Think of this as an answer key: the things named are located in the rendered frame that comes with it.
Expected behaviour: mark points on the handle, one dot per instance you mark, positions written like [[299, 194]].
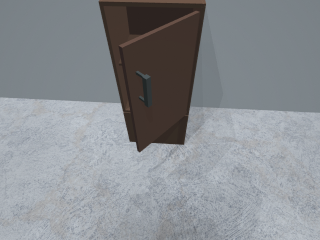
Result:
[[147, 89]]

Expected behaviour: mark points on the cupboard door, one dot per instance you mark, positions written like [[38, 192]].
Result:
[[166, 54]]

